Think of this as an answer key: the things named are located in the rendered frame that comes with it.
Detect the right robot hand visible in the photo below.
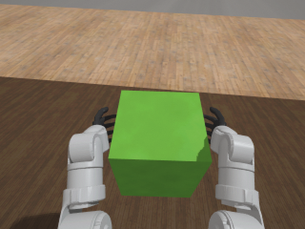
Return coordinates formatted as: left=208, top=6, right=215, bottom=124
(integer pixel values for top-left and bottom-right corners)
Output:
left=203, top=107, right=227, bottom=144

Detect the robot left upper arm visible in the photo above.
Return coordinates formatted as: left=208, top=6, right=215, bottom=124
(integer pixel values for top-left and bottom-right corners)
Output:
left=59, top=210, right=112, bottom=229

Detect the left robot hand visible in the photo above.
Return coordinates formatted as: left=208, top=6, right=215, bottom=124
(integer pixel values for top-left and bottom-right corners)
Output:
left=92, top=107, right=117, bottom=143

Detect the robot right forearm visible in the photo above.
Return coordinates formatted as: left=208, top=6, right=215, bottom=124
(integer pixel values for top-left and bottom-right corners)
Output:
left=210, top=125, right=265, bottom=229

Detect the robot right upper arm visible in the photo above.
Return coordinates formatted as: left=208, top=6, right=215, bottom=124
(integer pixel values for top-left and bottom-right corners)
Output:
left=208, top=210, right=263, bottom=229

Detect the carton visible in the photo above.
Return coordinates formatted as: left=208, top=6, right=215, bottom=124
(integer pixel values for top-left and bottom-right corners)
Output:
left=108, top=90, right=213, bottom=198

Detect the robot left forearm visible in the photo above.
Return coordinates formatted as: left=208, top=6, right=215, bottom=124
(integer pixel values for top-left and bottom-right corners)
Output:
left=57, top=125, right=110, bottom=229

